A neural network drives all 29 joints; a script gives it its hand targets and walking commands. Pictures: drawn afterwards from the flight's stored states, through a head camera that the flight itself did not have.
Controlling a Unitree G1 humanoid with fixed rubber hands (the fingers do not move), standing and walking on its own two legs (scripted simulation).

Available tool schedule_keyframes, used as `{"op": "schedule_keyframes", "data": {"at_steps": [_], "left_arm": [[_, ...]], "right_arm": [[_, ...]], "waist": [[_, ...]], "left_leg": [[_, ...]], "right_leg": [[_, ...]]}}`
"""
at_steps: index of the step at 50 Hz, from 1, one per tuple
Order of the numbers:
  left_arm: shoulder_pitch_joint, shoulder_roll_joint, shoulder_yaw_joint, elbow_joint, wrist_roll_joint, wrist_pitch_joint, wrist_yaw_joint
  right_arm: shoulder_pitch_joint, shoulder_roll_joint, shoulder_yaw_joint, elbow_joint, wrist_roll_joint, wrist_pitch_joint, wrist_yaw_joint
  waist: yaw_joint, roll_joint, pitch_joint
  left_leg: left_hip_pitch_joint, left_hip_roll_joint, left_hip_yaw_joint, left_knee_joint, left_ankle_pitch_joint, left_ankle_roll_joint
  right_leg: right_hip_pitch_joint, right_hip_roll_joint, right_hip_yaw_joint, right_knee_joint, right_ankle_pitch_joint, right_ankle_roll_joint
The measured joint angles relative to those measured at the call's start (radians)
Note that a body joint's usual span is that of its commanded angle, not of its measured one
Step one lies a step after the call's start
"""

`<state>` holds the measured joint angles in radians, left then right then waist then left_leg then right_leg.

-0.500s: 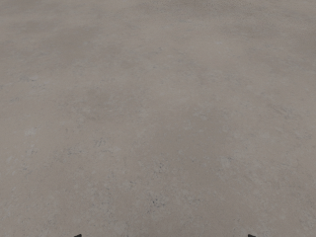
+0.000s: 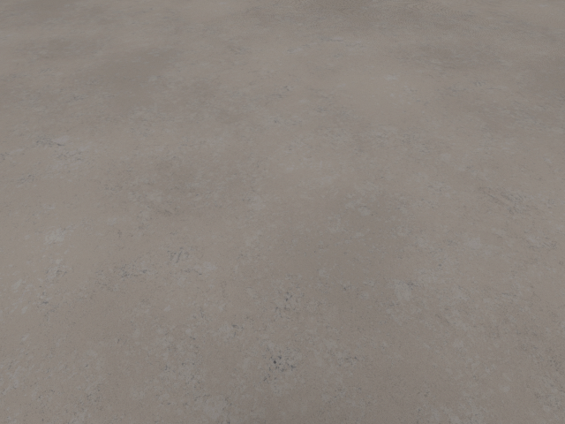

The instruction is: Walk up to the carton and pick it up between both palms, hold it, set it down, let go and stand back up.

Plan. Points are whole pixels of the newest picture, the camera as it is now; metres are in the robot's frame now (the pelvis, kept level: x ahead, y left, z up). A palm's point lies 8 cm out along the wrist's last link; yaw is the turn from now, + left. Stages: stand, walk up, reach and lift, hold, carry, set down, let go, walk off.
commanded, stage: stand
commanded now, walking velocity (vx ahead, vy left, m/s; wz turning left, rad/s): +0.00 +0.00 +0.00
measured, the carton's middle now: out of the picture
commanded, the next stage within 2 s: walk up in 1.26 s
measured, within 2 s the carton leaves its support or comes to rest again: neither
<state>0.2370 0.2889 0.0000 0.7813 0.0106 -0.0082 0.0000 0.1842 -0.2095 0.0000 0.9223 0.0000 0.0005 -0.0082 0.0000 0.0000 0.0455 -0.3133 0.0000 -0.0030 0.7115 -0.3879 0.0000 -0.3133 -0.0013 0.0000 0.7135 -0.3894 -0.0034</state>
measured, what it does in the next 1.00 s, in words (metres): stands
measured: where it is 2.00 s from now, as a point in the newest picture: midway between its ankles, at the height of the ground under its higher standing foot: outside the picture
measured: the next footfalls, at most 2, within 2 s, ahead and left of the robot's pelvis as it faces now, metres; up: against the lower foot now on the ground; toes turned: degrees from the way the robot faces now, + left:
right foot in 1.84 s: -0.04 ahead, -0.12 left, +0.00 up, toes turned -1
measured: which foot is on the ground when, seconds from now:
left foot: down 0.00-1.00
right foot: down 0.00-1.00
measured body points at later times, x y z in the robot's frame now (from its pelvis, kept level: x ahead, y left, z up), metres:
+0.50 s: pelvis -0.02 +0.00 +0.00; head -0.01 +0.00 +0.45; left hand +0.07 +0.27 -0.12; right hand +0.06 -0.24 -0.14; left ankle -0.01 +0.12 -0.72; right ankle -0.01 -0.12 -0.72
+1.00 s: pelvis -0.03 +0.01 +0.01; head -0.02 +0.01 +0.46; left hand +0.04 +0.28 -0.13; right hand +0.03 -0.24 -0.14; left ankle -0.01 +0.12 -0.72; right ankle -0.01 -0.12 -0.72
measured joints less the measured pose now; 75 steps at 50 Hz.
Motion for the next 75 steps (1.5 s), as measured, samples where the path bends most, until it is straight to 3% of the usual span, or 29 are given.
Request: {"op": "schedule_keyframes", "data": {"at_steps": [39,75], "left_arm": [[-0.021,0.002,0.000,0.144,0.000,-0.004,0.000],[-0.040,0.002,0.000,0.204,0.000,-0.008,0.000]], "right_arm": [[-0.040,0.000,0.000,0.158,0.000,0.000,0.010],[-0.056,0.000,0.000,0.192,0.000,-0.003,0.017]], "waist": [[0.000,0.000,0.000],[0.000,0.000,0.000]], "left_leg": [[0.000,0.000,0.000,-0.047,0.068,0.001],[0.000,0.000,0.000,-0.130,0.138,0.002]], "right_leg": [[0.010,0.000,0.000,-0.068,0.079,0.006],[0.013,0.000,0.000,-0.158,0.152,0.009]]}}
